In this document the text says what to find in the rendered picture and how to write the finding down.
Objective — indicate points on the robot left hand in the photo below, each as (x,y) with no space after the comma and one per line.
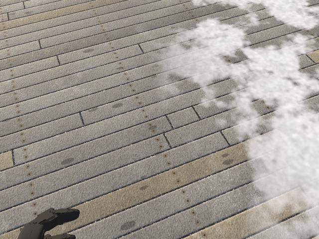
(46,221)

